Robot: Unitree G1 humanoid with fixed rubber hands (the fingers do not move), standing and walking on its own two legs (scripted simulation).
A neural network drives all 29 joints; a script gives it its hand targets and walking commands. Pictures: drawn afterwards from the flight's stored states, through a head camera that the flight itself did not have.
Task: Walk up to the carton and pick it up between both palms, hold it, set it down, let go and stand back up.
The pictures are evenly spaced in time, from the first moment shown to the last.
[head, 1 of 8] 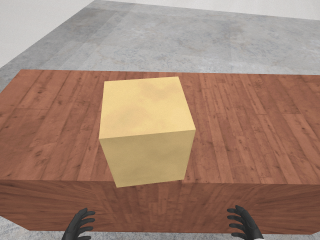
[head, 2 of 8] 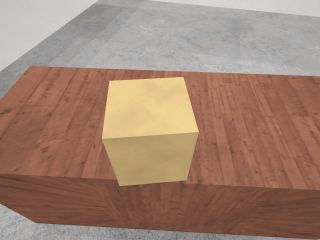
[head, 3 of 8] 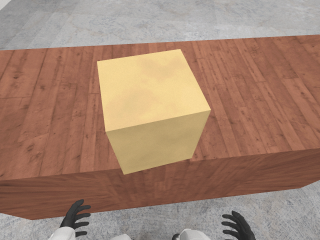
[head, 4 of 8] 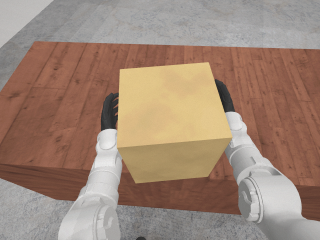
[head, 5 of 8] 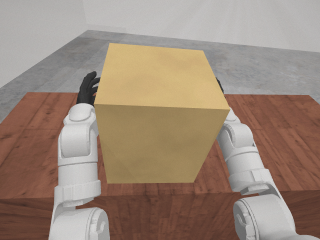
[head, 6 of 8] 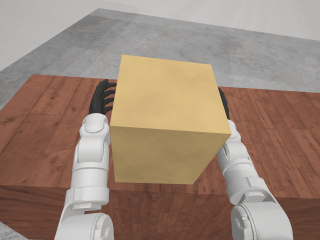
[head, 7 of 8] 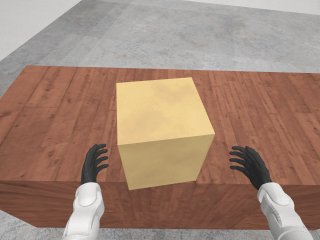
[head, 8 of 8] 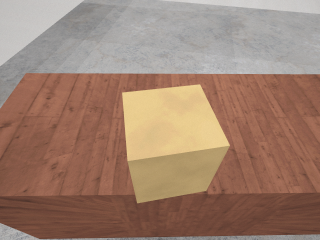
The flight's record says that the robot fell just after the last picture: no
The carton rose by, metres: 0.18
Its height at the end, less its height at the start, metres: +0.00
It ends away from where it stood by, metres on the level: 0.01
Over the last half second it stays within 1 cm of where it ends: yes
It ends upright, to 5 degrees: yes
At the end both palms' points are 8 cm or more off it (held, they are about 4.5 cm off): yes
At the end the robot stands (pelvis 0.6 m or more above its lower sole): yes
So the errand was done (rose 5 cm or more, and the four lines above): yes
